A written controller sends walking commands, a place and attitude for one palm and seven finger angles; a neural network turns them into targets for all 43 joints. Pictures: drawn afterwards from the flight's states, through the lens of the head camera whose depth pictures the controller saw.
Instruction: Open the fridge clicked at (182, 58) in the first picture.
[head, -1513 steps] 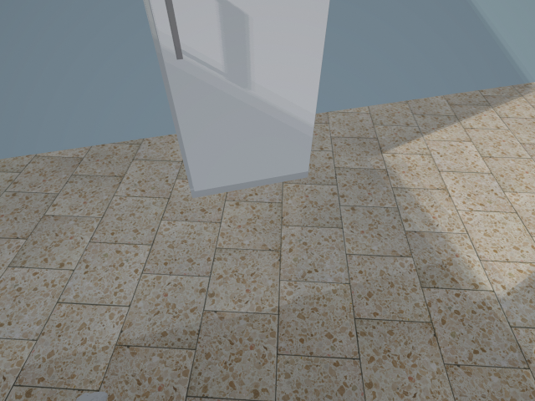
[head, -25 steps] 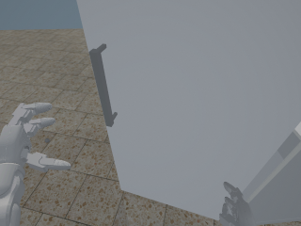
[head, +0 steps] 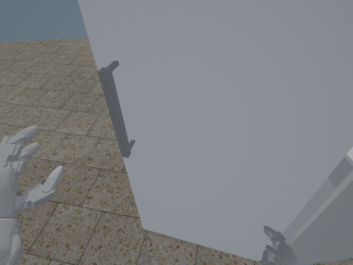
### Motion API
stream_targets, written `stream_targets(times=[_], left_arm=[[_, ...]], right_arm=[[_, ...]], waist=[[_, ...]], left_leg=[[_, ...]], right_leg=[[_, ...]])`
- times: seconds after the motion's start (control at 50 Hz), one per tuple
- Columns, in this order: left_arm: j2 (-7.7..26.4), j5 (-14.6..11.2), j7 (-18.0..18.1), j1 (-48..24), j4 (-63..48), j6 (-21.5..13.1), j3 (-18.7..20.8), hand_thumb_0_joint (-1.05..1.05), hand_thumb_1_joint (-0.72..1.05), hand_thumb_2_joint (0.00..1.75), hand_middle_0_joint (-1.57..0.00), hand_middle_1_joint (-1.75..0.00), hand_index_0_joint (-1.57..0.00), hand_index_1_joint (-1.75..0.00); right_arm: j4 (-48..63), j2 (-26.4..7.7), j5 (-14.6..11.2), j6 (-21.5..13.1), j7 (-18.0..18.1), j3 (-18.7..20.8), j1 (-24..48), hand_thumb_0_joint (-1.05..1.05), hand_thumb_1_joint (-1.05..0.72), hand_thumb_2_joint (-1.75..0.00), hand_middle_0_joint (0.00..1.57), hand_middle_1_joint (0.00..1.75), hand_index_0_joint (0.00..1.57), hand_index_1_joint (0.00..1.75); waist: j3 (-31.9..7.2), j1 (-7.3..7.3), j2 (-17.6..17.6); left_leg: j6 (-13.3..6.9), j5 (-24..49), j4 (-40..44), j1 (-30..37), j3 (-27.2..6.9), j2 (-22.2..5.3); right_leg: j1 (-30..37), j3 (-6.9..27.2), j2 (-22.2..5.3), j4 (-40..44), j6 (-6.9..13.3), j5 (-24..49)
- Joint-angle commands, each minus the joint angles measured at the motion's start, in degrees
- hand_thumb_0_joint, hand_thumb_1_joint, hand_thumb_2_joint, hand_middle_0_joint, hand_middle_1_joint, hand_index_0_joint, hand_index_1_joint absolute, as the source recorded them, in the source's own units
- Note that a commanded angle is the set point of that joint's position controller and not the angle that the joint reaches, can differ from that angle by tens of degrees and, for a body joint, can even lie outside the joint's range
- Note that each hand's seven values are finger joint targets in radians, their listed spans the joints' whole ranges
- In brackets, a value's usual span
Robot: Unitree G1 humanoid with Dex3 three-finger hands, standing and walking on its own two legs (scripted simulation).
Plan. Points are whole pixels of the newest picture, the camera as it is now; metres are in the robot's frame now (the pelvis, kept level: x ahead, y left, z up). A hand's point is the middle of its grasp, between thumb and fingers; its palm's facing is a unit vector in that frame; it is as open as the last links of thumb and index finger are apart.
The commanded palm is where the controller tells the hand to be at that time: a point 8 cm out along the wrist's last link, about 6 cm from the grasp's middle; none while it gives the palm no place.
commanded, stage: draw the hand back to the body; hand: left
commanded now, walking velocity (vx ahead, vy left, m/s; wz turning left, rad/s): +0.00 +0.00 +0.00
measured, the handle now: (121, 114) +0.43 +0.21 +0.13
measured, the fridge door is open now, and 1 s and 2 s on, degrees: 68 68 68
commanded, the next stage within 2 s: step back with the hand held close in 0.46 s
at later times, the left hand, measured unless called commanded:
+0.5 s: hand (39, 189) +0.18 +0.27 +0.16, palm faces +0.49 -0.79 -0.35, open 7.4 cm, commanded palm +0.13 +0.30 +0.17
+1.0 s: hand (18, 204) +0.15 +0.29 +0.15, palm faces +0.40 -0.79 -0.47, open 7.4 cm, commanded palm +0.09 +0.32 +0.17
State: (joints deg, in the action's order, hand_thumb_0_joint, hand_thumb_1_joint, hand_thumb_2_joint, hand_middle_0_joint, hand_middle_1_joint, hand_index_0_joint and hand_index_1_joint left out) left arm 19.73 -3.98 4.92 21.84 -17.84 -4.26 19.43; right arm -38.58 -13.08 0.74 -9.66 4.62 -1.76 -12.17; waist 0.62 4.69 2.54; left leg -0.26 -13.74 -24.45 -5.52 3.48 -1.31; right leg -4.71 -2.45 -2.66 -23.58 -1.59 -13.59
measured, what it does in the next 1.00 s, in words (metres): shifts its weight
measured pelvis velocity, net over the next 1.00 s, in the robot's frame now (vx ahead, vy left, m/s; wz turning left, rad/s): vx -0.05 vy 0.02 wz -0.01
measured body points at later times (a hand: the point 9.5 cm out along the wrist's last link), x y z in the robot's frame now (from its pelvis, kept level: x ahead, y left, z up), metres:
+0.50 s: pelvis +0.00 -0.01 +0.00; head -0.04 -0.02 +0.45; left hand +0.15 +0.31 +0.18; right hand +0.19 -0.21 -0.08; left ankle +0.00 +0.11 -0.74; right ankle +0.00 -0.14 -0.74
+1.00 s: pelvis -0.05 +0.02 -0.01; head -0.04 +0.04 +0.44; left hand +0.12 +0.33 +0.18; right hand +0.13 -0.22 -0.07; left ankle +0.00 +0.11 -0.74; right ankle +0.00 -0.14 -0.74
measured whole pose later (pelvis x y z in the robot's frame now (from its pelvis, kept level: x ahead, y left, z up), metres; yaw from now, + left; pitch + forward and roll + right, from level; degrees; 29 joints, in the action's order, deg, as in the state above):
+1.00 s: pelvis -0.05 +0.02 -0.01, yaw -1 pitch -1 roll -1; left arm 24.3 -2.3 6.6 29.5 -27.4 -10.6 24.5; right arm -31.2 -12.8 0.0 -3.4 4.9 -0.3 -11.6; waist 2.2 1.2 -1.0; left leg -2.7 -11.8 -30.7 -17.9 4.7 -0.5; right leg -16.6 -0.9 -3.7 -28.2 -3.3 -10.2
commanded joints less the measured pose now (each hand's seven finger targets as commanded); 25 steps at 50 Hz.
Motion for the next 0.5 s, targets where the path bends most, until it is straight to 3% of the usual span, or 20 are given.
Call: stream_targets(times=[0.0, 0.06, 0.12, 0.24, 0.3, 0.32, 0.4, 0.46, 0.48], left_arm=[[11.2, 0.3, 1.3, -5.2, -14.8, -3.8, 6.9, 0.0, 0.79, 0.85, -0.2, -0.36, -0.2, -0.36], [11.1, 0.2, 1.3, -3.7, -16.1, -3.6, 7.0, 0.0, 0.9, 0.9, -0.2, -0.3, -0.2, -0.3], [10.6, 0.2, 1.3, -4.6, -14.0, -3.0, 6.4, 0.0, 0.9, 0.9, -0.2, -0.3, -0.2, -0.3], [10.9, 0.1, 1.6, -5.5, -13.9, -3.1, 6.7, 0.0, 0.9, 0.9, -0.2, -0.3, -0.2, -0.3], [10.6, 0.4, 1.6, -6.2, -15.0, -3.1, 6.2, 0.0, 0.9, 0.9, -0.2, -0.3, -0.2, -0.3], [11.2, 0.5, 1.6, -5.7, -15.1, -3.2, 6.7, 0.0, 0.9, 0.9, -0.2, -0.3, -0.2, -0.3], [10.7, 0.1, 1.4, -5.3, -13.6, -2.9, 6.7, 0.0, 0.9, 0.9, -0.2, -0.3, -0.2, -0.3], [10.8, 0.3, 1.4, -5.9, -14.5, -3.2, 6.7, 0.0, 0.9, 0.9, -0.2, -0.3, -0.2, -0.3], [11.1, 0.2, 1.5, -5.6, -14.2, -3.3, 7.1, 0.0, 0.9, 0.9, -0.2, -0.3, -0.2, -0.3]], right_arm=[[10.2, -6.0, 0.3, -2.9, 0.6, 2.6, 7.6, 0.0, -0.9, -0.9, 0.2, 0.3, 0.2, 0.3], [10.3, -5.9, 0.4, -2.8, 0.6, 2.6, 7.7, 0.0, -0.9, -0.9, 0.2, 0.3, 0.2, 0.3], [9.9, -6.1, 0.4, -2.5, 0.9, 2.6, 7.7, 0.0, -0.9, -0.9, 0.2, 0.3, 0.2, 0.3], [10.0, -5.8, 0.5, -2.3, 1.3, 2.5, 8.0, 0.0, -0.9, -0.9, 0.2, 0.3, 0.2, 0.3], [9.9, -5.6, 0.5, -2.4, 1.1, 2.4, 8.2, 0.0, -0.9, -0.9, 0.2, 0.3, 0.2, 0.3], [9.8, -5.9, 0.7, -2.6, 1.1, 2.5, 8.2, 0.0, -0.9, -0.9, 0.2, 0.3, 0.2, 0.3], [9.9, -5.5, 0.5, -2.2, 1.1, 2.4, 8.5, 0.0, -0.9, -0.9, 0.2, 0.3, 0.2, 0.3], [9.8, -5.5, 0.6, -2.3, 1.0, 2.4, 8.5, 0.0, -0.9, -0.9, 0.2, 0.3, 0.2, 0.3], [9.8, -5.5, 0.6, -2.3, 1.0, 2.4, 8.4, 0.0, -0.9, -0.9, 0.2, 0.3, 0.2, 0.3]], waist=[[-4.1, 0.36, 1.5], [-4.2, 0.37, 1.9], [-1.3, -0.06, 0.1], [-2.5, 0.08, -0.3], [-2.6, 0.13, 2.4], [-3.5, 0.34, 1.4], [-1.3, 0.21, -0.8], [-1.9, 0.25, 2.3], [-2.0, 0.37, 1.8]], left_leg=[[-0.7, 11.9, 4.3, 0.2, -1.5, 0.2], [-0.8, 13.3, 3.9, 0.7, -1.1, 0.2], [-0.9, 10.8, 4.4, -0.3, -1.1, 0.2], [-1.3, 8.8, 4.7, 0.6, -1.1, 0.5], [-1.0, 10.0, 4.6, 0.9, -1.1, 0.6], [-1.0, 10.7, 4.6, 1.1, -1.3, 0.5], [-1.1, 8.4, 4.9, 0.3, -1.1, 0.4], [-1.0, 8.7, 5.1, 0.5, -1.1, 0.5], [-0.9, 8.6, 5.1, 0.3, -1.2, 0.5]], right_leg=[[0.0, -0.5, 2.2, 3.2, 2.0, 9.9], [0.2, -0.3, 2.0, 3.4, 1.9, 11.4], [-1.2, -0.6, 2.1, 4.6, 1.8, 9.2], [-0.8, -0.4, 1.9, 4.9, 1.7, 7.3], [-0.6, -0.4, 2.0, 4.6, 1.9, 8.4], [0.1, -0.5, 2.1, 4.7, 1.9, 9.0], [-1.1, -0.4, 2.2, 5.4, 1.6, 6.9], [-0.3, -0.2, 2.0, 5.3, 1.8, 7.1], [-0.2, -0.3, 2.0, 5.2, 1.8, 7.0]])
